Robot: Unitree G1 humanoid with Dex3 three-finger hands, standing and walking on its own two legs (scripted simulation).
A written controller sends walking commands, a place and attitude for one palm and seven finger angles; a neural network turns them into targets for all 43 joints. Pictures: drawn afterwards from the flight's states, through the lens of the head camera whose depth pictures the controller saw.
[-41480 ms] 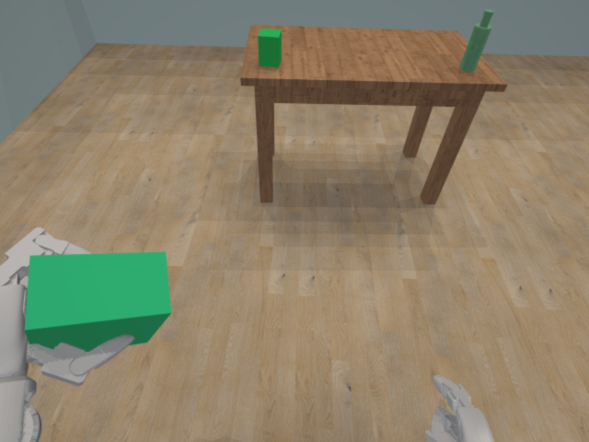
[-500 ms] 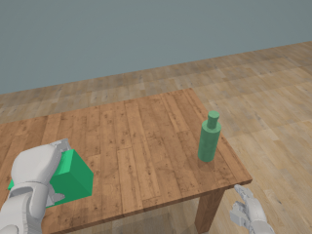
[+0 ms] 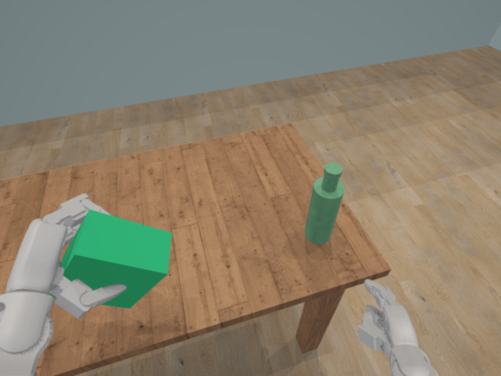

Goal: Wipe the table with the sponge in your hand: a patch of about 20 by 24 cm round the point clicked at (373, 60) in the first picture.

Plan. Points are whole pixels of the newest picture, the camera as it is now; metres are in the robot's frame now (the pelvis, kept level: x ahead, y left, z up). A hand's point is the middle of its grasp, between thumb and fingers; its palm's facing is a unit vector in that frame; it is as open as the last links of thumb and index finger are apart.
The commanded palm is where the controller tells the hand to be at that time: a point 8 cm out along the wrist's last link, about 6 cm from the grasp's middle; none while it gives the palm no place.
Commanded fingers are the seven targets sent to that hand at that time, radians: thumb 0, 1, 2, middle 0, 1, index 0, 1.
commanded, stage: step back with the hand held close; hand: left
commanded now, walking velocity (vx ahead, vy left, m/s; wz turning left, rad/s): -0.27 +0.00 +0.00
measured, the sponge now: (124, 266) +0.22 +0.22 +0.09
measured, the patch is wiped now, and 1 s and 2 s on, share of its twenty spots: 1.00 1.00 1.00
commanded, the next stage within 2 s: stop stepping back and stand still in 1.38 s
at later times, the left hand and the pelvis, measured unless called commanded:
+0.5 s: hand (49, 300) +0.15 +0.25 +0.15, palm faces +0.39 -0.85 -0.34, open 10.4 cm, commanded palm +0.10 +0.30 +0.18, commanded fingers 0.00 0.10 1.30 -1.20 -1.60 -1.20 -1.60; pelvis -0.06 +0.01 -0.02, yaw +1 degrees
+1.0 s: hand (9, 364) +0.08 +0.25 +0.15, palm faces +0.43 -0.82 -0.39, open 10.4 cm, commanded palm +0.01 +0.29 +0.18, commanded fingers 0.00 0.10 1.30 -1.20 -1.60 -1.20 -1.60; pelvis -0.12 +0.00 -0.03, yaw +5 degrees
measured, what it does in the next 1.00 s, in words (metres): shifts its weight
